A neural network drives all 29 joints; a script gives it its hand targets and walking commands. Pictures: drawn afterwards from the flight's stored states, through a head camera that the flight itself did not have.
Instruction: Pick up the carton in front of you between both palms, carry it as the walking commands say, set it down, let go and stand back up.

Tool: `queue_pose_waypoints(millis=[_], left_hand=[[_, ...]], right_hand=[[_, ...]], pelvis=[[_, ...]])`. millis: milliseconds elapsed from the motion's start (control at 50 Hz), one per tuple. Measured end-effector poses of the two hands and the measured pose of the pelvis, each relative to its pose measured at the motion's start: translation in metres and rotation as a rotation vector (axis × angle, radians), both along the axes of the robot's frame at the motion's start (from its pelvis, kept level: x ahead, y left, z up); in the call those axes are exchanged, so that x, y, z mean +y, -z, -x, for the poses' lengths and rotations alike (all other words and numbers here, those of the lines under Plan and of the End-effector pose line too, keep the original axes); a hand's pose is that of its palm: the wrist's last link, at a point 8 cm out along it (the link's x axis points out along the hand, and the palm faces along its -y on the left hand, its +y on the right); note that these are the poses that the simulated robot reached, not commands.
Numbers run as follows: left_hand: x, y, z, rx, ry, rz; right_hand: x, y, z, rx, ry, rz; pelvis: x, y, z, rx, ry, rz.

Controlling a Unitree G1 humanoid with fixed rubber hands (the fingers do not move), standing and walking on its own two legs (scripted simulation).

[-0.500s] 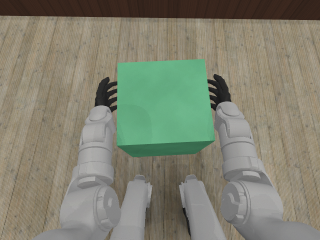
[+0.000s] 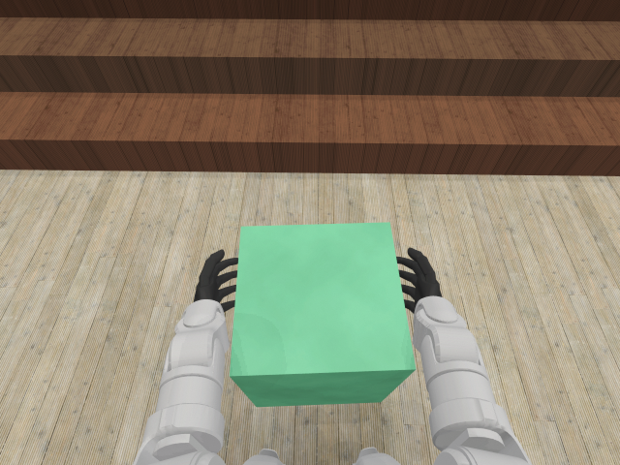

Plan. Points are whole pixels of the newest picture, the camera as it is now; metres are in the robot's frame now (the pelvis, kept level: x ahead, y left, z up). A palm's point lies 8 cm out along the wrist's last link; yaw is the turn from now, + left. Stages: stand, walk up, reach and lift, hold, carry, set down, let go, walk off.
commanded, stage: reach and lift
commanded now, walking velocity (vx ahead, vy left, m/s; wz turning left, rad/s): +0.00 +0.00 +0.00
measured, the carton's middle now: (317, 322) +0.33 +0.00 -0.09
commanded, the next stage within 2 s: hold in 1.30 s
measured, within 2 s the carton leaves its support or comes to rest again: neither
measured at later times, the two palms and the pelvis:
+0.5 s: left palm (191, 301) +0.30 +0.15 +0.06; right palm (449, 299) +0.29 -0.15 +0.06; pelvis +0.00 +0.00 +0.04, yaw +0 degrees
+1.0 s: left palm (189, 290) +0.30 +0.15 +0.07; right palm (450, 287) +0.30 -0.15 +0.07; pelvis +0.01 +0.00 +0.04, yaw +0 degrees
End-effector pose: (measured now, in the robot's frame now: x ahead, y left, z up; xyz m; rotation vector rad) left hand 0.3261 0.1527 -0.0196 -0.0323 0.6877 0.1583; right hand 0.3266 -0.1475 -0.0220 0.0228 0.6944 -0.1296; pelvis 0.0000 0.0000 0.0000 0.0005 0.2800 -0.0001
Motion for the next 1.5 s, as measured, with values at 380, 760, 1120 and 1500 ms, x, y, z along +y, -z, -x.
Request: queue_pose_waypoints(millis=[380, 760, 1120, 1500], left_hand=[[-0.001, -0.081, 0.027, -0.008, 0.039, -0.034], [0.000, -0.087, 0.026, -0.010, 0.032, -0.033], [0.000, -0.095, 0.023, -0.006, 0.047, -0.054], [0.000, -0.115, 0.030, -0.036, 0.040, -0.050]], right_hand=[[-0.001, -0.082, 0.030, -0.009, -0.018, 0.036], [0.000, -0.088, 0.028, -0.011, -0.018, 0.031], [-0.001, -0.096, 0.024, -0.007, -0.035, 0.053], [0.000, -0.116, 0.031, -0.038, -0.030, 0.049]], pelvis=[[0.001, -0.039, -0.009, -0.308, -0.002, 0.001], [0.001, -0.040, -0.002, -0.341, -0.004, 0.000], [0.001, -0.044, -0.016, -0.353, -0.004, 0.000], [0.001, -0.045, -0.012, -0.390, -0.004, 0.000]])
